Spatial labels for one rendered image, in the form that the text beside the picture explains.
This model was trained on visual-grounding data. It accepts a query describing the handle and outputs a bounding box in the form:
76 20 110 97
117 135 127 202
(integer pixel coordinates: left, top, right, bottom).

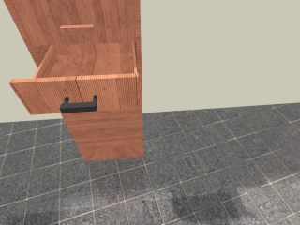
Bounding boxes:
60 24 95 35
59 95 98 113

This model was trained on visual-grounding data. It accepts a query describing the drawer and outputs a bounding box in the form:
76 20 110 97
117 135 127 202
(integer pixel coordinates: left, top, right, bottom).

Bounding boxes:
9 42 140 115

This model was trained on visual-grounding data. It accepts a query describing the cabinet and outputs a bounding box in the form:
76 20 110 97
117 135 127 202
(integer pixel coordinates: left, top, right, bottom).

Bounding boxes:
3 0 143 162

